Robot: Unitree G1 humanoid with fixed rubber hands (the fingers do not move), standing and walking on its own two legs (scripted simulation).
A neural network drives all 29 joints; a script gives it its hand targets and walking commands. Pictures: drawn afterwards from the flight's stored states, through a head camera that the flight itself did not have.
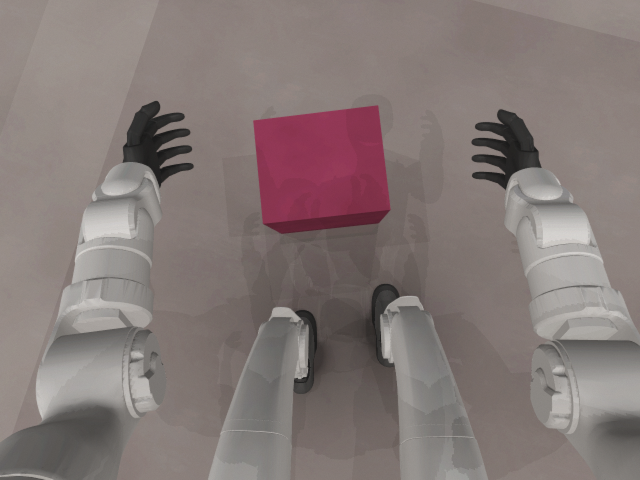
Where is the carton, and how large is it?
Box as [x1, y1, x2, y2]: [253, 105, 390, 233]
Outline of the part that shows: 377,105 253,120 262,219 264,224 281,233 376,223 386,214 390,208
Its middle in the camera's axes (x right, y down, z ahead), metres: +0.00 -0.14 +0.91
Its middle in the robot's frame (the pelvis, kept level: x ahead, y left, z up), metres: +0.52 +0.04 -0.54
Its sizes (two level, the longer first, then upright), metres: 0.256 0.214 0.247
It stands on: the floor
